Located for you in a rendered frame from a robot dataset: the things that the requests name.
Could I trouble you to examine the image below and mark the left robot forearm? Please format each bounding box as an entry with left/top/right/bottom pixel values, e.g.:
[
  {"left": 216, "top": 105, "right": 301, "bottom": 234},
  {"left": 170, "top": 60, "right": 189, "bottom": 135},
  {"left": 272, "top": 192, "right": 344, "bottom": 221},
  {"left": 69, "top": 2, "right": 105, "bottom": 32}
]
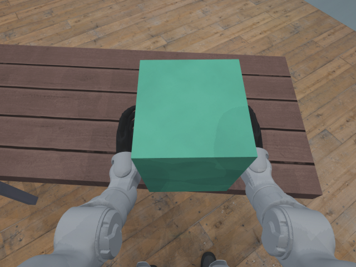
[{"left": 53, "top": 152, "right": 141, "bottom": 248}]

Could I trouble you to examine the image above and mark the robot right upper arm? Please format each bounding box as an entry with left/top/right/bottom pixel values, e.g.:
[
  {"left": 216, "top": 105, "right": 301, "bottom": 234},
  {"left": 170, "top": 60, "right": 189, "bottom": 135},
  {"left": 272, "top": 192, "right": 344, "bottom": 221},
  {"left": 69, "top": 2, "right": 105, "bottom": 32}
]
[{"left": 261, "top": 206, "right": 356, "bottom": 267}]

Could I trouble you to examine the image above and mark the table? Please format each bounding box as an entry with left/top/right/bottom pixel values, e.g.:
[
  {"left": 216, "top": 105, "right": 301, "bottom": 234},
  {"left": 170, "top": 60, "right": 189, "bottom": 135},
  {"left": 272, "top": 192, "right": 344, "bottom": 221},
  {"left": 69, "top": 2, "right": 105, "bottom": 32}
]
[{"left": 0, "top": 44, "right": 323, "bottom": 205}]

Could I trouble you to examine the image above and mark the carton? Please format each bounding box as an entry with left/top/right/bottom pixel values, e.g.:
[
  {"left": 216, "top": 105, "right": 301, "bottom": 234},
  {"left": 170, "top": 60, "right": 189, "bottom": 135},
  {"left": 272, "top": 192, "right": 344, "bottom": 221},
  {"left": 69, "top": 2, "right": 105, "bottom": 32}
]
[{"left": 131, "top": 59, "right": 258, "bottom": 192}]

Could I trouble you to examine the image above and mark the right robot hand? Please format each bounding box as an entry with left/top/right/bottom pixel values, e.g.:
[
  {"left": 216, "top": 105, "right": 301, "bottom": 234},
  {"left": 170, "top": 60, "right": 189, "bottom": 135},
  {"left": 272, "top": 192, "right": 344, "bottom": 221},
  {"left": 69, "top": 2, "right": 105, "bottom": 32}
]
[{"left": 248, "top": 105, "right": 263, "bottom": 149}]

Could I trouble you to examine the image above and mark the right robot foot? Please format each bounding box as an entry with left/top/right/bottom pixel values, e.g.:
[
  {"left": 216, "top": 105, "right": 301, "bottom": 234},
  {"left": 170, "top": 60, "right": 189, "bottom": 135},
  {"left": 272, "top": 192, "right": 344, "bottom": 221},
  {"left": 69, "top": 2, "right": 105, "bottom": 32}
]
[{"left": 201, "top": 251, "right": 216, "bottom": 267}]

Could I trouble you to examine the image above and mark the robot left upper arm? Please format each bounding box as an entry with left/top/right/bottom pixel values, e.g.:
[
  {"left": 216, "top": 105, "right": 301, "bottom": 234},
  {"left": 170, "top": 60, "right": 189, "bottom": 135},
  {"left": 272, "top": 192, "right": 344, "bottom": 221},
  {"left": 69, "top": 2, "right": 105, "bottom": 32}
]
[{"left": 17, "top": 206, "right": 122, "bottom": 267}]

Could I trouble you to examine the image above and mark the right robot forearm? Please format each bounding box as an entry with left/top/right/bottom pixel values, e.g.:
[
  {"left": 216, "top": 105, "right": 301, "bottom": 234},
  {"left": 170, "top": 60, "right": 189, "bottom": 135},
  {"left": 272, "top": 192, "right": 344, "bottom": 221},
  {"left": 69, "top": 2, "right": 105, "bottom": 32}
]
[{"left": 241, "top": 147, "right": 335, "bottom": 252}]

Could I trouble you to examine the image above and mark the left robot hand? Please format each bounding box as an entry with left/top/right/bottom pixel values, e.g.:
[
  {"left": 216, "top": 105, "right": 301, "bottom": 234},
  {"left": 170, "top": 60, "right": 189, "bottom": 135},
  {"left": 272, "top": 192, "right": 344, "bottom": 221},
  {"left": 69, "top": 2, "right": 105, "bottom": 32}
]
[{"left": 116, "top": 105, "right": 136, "bottom": 153}]

